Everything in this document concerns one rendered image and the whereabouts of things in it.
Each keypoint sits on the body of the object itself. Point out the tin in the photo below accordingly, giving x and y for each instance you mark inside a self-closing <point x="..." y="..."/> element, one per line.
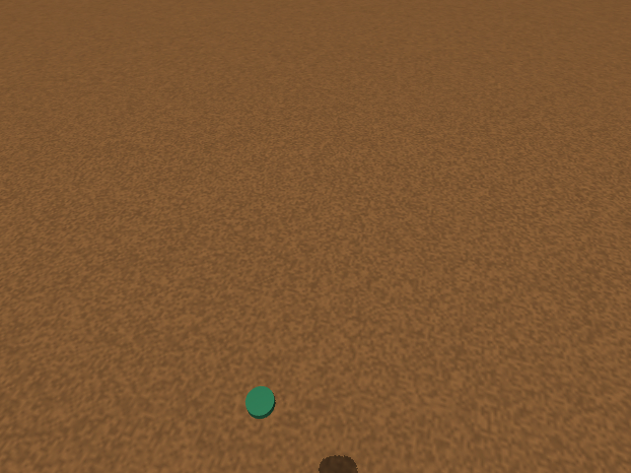
<point x="260" y="402"/>

